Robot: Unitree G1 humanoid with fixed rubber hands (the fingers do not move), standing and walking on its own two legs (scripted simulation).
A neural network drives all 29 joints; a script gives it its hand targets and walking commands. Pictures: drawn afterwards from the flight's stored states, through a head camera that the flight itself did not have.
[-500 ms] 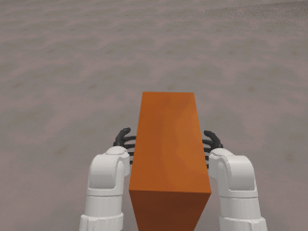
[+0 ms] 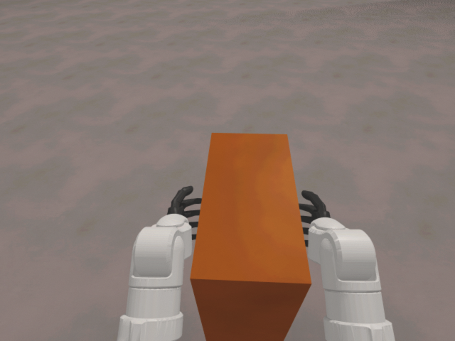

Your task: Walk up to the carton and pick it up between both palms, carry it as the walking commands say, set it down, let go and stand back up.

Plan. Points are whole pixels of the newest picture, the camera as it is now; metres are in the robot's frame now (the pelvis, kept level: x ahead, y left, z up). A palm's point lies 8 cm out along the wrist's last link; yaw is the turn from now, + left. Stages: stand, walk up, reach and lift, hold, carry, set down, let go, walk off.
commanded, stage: carry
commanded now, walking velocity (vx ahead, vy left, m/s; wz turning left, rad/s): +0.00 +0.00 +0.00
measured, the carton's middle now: (246, 239) +0.32 +0.00 +0.02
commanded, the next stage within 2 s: hold in 1.58 s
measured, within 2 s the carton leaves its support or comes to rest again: neither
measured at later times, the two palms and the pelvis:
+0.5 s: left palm (177, 218) +0.32 +0.12 +0.08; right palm (309, 220) +0.32 -0.11 +0.07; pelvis +0.02 +0.00 +0.00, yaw +0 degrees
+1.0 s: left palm (179, 214) +0.35 +0.13 +0.05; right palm (304, 215) +0.35 -0.11 +0.05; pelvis +0.04 +0.00 +0.00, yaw +1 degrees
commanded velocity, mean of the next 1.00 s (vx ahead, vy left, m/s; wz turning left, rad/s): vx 0.00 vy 0.00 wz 0.00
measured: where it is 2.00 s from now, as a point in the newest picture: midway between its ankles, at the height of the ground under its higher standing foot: outside the picture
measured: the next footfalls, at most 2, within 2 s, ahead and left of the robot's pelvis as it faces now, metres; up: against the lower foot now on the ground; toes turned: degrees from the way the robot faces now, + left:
none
